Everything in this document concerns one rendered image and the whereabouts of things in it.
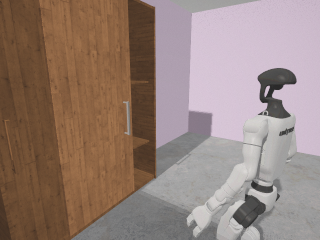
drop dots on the robot left hand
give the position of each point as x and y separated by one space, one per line
202 217

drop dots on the left robot upper arm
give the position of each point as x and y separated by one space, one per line
254 131

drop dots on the handle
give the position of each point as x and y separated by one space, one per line
128 117
12 146

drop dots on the humanoid robot torso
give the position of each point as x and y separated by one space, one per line
273 156

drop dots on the left robot forearm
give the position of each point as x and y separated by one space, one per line
233 185

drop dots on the right robot upper arm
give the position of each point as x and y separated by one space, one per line
293 144

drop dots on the humanoid robot head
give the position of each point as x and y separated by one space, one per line
276 78

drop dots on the wardrobe door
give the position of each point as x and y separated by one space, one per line
34 195
87 56

